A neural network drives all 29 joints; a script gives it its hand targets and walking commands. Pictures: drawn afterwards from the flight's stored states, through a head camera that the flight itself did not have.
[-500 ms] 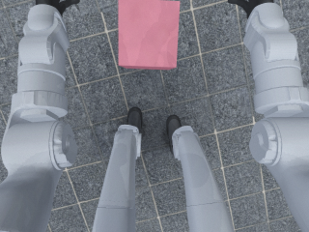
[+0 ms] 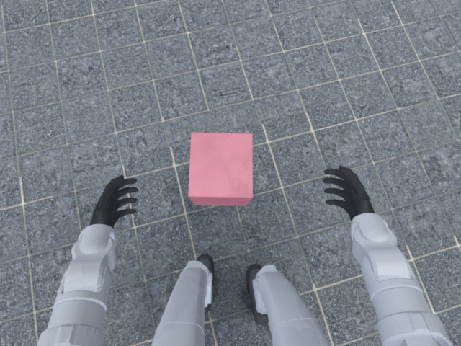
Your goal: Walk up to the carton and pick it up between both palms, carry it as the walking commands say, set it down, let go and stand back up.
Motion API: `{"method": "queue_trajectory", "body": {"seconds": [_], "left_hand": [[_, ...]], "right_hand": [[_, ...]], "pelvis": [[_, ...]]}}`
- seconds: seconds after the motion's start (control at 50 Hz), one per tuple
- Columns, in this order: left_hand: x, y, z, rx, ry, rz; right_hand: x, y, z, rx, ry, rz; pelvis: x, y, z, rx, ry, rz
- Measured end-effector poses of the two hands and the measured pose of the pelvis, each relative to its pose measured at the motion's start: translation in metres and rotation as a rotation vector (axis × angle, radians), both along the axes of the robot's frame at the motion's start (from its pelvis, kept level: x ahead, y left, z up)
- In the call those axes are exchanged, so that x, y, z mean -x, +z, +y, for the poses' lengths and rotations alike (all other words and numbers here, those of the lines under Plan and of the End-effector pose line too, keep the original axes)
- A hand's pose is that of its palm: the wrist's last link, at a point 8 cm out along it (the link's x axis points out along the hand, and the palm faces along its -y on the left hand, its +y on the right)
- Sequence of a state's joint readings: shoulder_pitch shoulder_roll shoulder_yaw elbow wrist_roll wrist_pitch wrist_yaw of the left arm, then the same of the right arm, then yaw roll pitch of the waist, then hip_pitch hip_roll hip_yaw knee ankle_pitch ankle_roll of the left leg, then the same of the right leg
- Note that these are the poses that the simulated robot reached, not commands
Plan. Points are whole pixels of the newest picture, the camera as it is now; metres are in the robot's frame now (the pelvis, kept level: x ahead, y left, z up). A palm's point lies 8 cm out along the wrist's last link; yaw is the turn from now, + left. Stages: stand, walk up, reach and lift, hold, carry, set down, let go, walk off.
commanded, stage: let go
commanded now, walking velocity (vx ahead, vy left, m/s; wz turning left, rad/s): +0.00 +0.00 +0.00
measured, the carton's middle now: (221, 172) +0.50 +0.03 -0.60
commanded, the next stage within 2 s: stand in 0.82 s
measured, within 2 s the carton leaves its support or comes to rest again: neither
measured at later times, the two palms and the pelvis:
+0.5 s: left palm (65, 294) +0.20 +0.25 -0.03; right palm (392, 290) +0.19 -0.21 -0.03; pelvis +0.05 +0.02 +0.05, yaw -1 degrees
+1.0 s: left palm (69, 295) +0.19 +0.25 -0.06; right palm (389, 292) +0.18 -0.22 -0.06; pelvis +0.09 +0.02 +0.04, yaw -1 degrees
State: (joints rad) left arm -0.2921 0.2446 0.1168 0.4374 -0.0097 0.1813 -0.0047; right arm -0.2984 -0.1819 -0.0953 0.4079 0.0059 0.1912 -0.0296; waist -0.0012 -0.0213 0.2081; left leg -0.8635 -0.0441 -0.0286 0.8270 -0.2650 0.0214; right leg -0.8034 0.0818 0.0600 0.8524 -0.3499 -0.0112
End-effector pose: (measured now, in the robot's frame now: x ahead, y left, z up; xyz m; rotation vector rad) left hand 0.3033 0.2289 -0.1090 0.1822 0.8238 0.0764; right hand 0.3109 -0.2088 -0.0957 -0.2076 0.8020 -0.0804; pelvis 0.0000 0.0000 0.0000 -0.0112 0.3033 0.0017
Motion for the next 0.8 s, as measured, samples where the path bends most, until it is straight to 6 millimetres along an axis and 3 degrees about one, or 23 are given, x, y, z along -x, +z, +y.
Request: {"method": "queue_trajectory", "body": {"seconds": [0.14,0.38,0.5,0.8], "left_hand": [[0.040,0.040,0.003,0.024,-0.011,-0.022],[0.102,0.067,0.011,0.023,-0.034,0.031],[0.104,0.074,0.018,0.010,-0.046,0.035],[0.084,0.076,0.011,0.019,-0.041,0.028]], "right_hand": [[0.042,0.037,-0.007,-0.022,-0.024,-0.013],[0.110,0.059,-0.002,-0.026,-0.018,0.031],[0.118,0.066,-0.001,-0.035,-0.023,0.039],[0.104,0.071,0.006,-0.065,-0.041,0.007]], "pelvis": [[-0.011,0.020,0.004,-0.006,-0.008,-0.099],[-0.036,0.042,0.016,-0.006,-0.016,-0.282],[-0.046,0.046,0.020,-0.006,-0.017,-0.336],[-0.061,0.045,0.023,-0.003,-0.023,-0.361]]}}
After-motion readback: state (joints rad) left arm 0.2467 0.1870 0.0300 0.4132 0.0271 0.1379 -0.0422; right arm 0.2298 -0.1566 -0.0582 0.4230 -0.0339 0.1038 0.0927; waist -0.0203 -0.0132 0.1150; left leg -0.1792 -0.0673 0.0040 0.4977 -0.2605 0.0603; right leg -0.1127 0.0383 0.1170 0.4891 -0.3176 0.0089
